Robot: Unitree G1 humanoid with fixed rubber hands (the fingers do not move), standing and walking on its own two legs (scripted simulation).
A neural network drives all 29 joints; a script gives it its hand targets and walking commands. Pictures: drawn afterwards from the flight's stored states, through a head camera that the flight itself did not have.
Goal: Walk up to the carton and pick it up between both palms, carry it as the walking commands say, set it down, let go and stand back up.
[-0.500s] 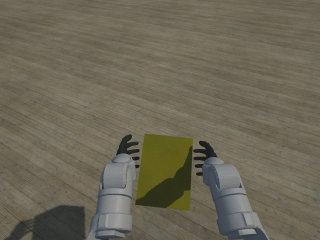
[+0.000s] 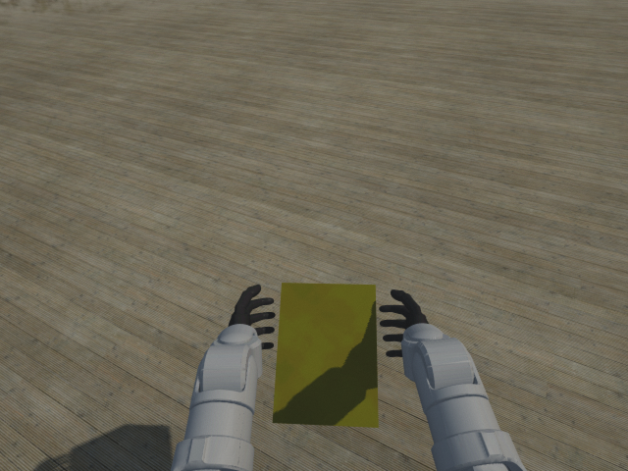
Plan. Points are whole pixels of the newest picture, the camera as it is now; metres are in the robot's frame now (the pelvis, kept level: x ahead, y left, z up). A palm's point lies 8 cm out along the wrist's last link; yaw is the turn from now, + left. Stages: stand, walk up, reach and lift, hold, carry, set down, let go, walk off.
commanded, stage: hold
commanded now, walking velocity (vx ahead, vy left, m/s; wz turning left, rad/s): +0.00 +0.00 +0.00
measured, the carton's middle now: (327, 353) +0.35 +0.01 -0.09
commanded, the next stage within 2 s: set down in 0.16 s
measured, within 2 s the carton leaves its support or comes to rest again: neither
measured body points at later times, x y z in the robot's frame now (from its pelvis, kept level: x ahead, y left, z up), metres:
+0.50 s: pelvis -0.09 +0.02 -0.02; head -0.09 +0.03 +0.43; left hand +0.28 +0.15 +0.03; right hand +0.26 -0.08 +0.00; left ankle +0.03 +0.14 -0.74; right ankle +0.03 -0.11 -0.73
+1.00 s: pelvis -0.11 +0.02 -0.05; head +0.03 +0.02 +0.37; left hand +0.31 +0.12 -0.08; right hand +0.31 -0.11 -0.08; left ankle +0.03 +0.14 -0.74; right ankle +0.03 -0.11 -0.74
